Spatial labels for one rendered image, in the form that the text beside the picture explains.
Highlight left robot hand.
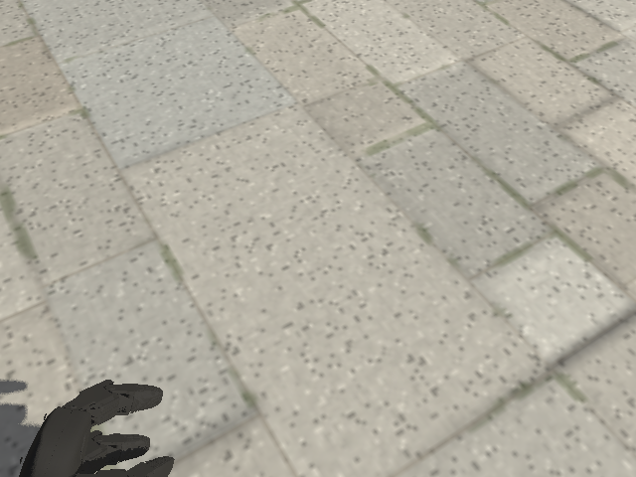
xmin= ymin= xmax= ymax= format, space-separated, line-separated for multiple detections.
xmin=19 ymin=380 xmax=175 ymax=477

